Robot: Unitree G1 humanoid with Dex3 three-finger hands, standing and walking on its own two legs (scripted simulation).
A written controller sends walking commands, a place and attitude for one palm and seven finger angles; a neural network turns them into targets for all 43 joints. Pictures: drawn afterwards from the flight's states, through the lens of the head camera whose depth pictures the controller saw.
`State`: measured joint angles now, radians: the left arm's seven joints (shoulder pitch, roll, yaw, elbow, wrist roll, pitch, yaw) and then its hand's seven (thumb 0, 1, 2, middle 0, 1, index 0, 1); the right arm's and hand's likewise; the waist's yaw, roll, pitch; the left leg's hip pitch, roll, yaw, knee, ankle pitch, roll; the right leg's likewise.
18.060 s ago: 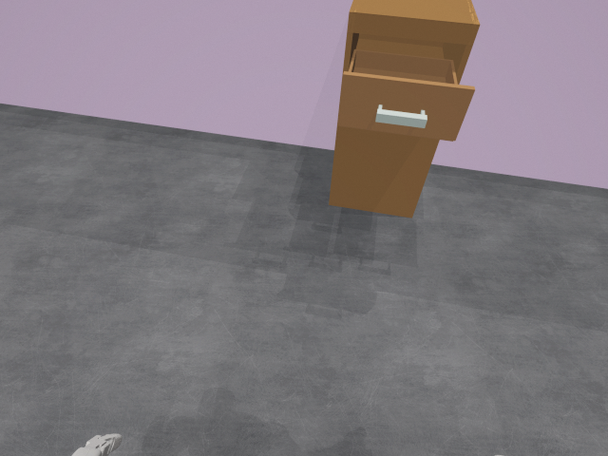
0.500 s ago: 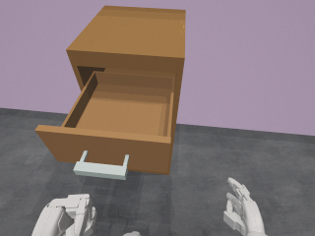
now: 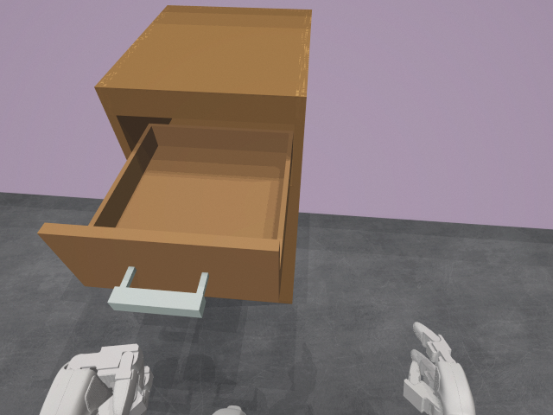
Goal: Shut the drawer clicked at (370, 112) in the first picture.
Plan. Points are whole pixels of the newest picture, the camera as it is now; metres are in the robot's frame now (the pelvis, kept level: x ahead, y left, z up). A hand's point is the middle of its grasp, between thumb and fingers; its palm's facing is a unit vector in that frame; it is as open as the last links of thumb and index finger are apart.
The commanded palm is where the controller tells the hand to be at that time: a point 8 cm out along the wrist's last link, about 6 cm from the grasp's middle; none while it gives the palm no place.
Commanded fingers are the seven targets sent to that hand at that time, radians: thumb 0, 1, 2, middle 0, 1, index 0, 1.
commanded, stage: bring the fist close to the handle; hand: left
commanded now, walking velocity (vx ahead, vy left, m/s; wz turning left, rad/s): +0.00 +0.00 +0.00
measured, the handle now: (162, 288) +0.30 +0.20 +0.01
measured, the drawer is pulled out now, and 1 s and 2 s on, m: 0.30 0.30 0.26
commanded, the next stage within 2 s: push the drawer shut in 1.28 s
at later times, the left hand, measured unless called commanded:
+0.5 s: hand (153, 374) +0.17 +0.17 +0.04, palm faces -0.02 -1.00 -0.04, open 3.3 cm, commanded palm +0.14 +0.22 +0.04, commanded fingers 0.00 0.90 0.90 -1.40 -1.60 -1.40 -1.60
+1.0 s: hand (172, 356) +0.21 +0.16 +0.00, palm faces -0.07 -1.00 -0.01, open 3.3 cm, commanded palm +0.18 +0.22 +0.01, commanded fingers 0.00 0.90 0.90 -1.40 -1.60 -1.40 -1.60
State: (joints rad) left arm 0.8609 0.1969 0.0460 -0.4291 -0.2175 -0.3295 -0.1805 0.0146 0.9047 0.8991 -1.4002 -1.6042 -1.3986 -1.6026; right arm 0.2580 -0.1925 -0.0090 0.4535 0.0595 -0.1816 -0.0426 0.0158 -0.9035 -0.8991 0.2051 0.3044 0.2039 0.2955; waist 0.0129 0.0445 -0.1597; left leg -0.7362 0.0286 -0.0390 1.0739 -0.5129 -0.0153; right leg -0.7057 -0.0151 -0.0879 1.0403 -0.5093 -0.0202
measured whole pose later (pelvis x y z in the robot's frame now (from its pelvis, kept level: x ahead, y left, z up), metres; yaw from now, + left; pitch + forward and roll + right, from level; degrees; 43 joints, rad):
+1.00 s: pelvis -0.02 +0.02 -0.05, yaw -1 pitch +19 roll -3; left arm 0.46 0.20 0.03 -0.15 -0.18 -0.38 -0.14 0.02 0.91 0.90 -1.40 -1.60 -1.40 -1.60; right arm 0.21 -0.21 0.02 0.46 0.01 -0.12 -0.03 0.01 -0.90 -0.90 0.21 0.30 0.21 0.30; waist -0.03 0.02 -0.18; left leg -1.09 0.02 -0.04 1.33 -0.58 0.01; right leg -1.04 -0.03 -0.08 1.27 -0.56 0.00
